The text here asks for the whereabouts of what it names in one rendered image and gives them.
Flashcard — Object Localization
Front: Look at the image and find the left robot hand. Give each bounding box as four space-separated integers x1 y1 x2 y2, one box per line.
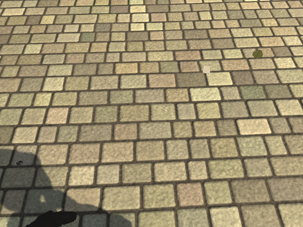
26 210 77 227

